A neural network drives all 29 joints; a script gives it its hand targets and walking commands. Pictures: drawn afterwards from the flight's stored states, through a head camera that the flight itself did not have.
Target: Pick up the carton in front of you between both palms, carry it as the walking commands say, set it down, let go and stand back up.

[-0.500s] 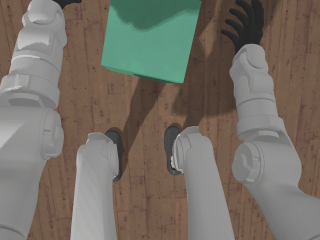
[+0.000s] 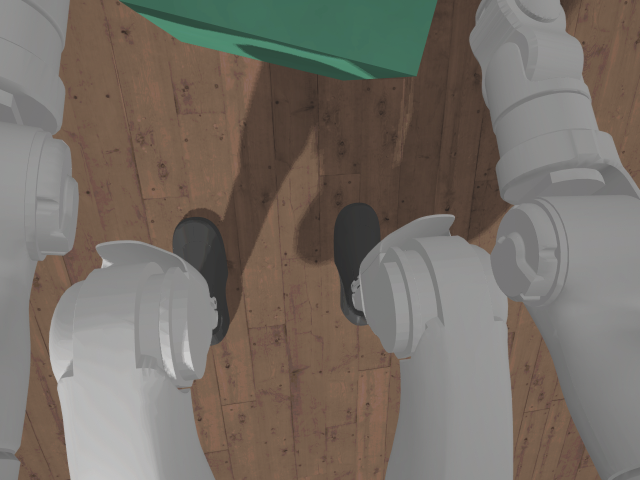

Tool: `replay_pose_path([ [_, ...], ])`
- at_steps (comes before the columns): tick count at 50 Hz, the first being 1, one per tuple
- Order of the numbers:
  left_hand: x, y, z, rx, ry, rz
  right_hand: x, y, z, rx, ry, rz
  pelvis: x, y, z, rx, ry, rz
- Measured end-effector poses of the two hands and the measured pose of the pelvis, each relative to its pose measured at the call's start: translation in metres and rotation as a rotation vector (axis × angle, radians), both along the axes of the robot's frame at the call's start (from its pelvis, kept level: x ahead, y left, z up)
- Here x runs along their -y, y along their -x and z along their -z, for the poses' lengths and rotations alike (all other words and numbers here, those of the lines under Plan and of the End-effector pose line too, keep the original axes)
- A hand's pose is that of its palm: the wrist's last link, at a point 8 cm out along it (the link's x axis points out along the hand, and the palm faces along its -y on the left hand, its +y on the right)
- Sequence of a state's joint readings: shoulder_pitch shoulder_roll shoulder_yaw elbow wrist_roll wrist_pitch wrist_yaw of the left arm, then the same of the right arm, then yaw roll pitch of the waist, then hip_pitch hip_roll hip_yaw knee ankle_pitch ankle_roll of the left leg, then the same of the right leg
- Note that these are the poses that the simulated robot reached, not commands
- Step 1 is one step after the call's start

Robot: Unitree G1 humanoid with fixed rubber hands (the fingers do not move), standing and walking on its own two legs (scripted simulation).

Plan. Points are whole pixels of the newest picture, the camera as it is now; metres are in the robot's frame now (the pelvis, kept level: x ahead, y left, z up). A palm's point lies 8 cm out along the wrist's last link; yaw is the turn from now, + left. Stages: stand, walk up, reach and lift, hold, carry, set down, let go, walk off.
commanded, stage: reach and lift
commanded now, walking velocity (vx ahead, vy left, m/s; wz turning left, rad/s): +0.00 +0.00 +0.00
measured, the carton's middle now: out of the picture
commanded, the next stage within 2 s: none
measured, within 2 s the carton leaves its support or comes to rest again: leaves its support in 0.72 s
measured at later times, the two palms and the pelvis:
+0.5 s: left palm out of the picture +0.58 +0.14 -0.17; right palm out of the picture +0.54 -0.16 -0.17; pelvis +0.00 +0.00 +0.00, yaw +0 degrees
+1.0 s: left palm out of the picture +0.55 +0.16 -0.06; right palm out of the picture +0.52 -0.14 -0.06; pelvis +0.01 -0.01 +0.02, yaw +3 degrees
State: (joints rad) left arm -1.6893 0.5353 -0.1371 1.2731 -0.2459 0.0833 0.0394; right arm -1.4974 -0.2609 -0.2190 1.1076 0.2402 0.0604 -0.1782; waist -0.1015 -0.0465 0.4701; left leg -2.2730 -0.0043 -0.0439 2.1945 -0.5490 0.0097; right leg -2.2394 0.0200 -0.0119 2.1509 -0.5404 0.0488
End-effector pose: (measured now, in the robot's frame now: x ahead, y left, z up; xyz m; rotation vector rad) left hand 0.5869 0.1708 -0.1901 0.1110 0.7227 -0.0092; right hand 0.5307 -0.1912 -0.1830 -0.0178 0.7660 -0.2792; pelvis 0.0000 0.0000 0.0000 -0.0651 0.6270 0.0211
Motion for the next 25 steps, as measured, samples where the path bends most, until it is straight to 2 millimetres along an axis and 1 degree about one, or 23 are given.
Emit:
replay_pose_path([
  [3,0.001,0.001,0.002,0.013,-0.003,0.011,-0.002,-0.005,-0.003,0.023,-0.007,-0.001,0.0,-0.004,0.003,0.0,0.001,0.006],
  [6,0.003,0.0,-0.004,0.026,-0.001,0.017,-0.007,-0.006,-0.007,0.031,-0.016,-0.004,0.0,-0.006,0.004,-0.007,0.001,0.009],
  [10,0.004,0.0,-0.015,0.018,-0.001,0.016,-0.012,-0.001,-0.011,0.02,-0.027,-0.005,0.0,-0.007,0.002,-0.019,0.001,0.008],
  [14,0.007,0.002,-0.02,0.002,0.0,0.018,-0.013,0.004,-0.013,0.012,-0.031,-0.009,0.0,-0.006,-0.001,-0.026,0.002,0.005],
  [18,0.015,0.003,-0.019,-0.005,0.007,0.032,-0.016,0.003,-0.014,0.02,-0.037,-0.022,-0.001,-0.003,-0.003,-0.024,0.002,0.005],
  [21,0.029,0.005,-0.016,-0.005,0.027,0.051,-0.027,-0.001,-0.014,0.028,-0.051,-0.045,-0.001,-0.001,-0.004,-0.019,0.001,0.006],
  [22,0.032,0.005,-0.015,-0.001,0.027,0.045,-0.03,-0.003,-0.014,0.028,-0.052,-0.043,-0.001,0.0,-0.004,-0.015,0.0,0.007],
  [25,0.032,0.003,-0.016,-0.003,0.019,0.042,-0.03,-0.004,-0.014,0.026,-0.045,-0.019,0.0,0.001,-0.003,-0.008,0.0,0.008],
])
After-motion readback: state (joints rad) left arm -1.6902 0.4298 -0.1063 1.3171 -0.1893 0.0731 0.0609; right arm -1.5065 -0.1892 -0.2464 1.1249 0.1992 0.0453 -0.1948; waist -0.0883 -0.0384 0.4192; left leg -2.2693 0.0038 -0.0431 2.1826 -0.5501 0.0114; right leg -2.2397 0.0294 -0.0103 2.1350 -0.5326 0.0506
